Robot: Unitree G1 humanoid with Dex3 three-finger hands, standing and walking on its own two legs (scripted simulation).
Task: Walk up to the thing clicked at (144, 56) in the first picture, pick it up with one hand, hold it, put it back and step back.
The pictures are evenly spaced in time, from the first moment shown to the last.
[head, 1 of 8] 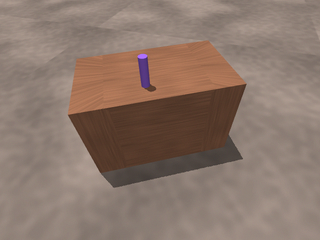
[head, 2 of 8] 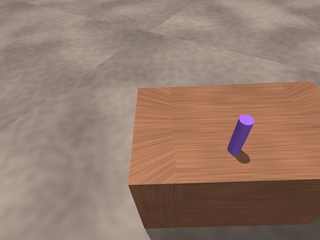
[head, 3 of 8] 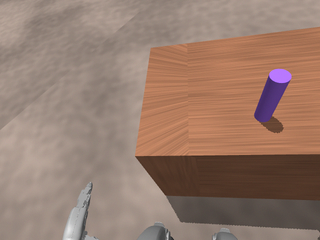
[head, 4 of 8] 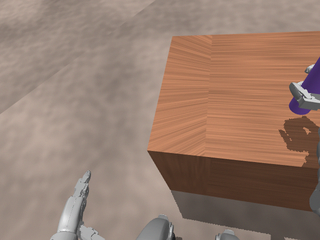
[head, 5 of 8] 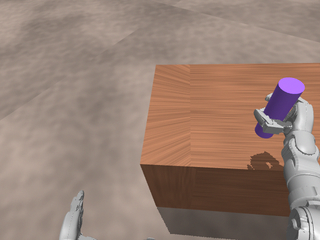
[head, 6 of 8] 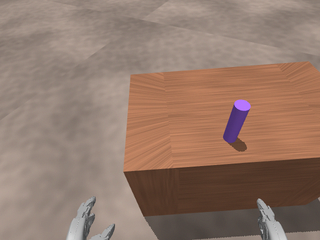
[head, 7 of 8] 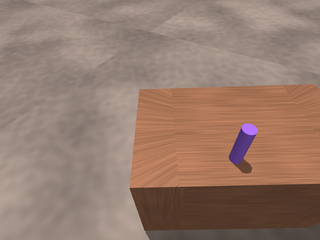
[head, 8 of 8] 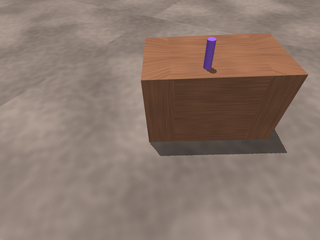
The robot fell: no
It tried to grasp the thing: yes
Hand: right
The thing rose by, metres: 0.24
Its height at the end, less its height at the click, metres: +0.00
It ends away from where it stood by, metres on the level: 0.03
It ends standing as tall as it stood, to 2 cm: yes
